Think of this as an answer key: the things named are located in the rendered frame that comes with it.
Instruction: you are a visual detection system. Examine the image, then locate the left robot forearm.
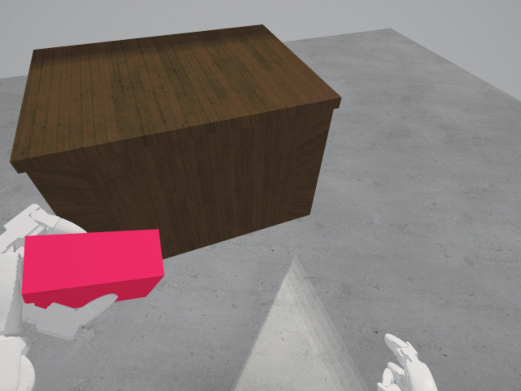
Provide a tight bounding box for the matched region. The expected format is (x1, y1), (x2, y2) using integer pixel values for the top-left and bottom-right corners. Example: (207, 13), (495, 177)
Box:
(0, 333), (37, 391)

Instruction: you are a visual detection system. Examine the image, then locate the table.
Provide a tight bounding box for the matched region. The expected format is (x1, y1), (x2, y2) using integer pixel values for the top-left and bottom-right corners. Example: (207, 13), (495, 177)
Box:
(10, 24), (342, 260)

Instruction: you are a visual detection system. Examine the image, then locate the sponge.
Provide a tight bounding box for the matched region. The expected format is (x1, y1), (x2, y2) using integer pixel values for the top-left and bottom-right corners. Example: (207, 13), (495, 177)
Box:
(22, 229), (164, 309)

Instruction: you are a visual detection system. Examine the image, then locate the robot left hand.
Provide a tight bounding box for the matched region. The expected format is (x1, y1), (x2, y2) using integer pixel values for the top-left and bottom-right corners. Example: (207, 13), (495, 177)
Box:
(0, 204), (118, 340)

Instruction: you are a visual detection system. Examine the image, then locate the robot right hand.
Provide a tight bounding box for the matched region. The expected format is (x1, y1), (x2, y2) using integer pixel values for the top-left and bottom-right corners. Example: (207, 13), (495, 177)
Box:
(378, 334), (438, 391)

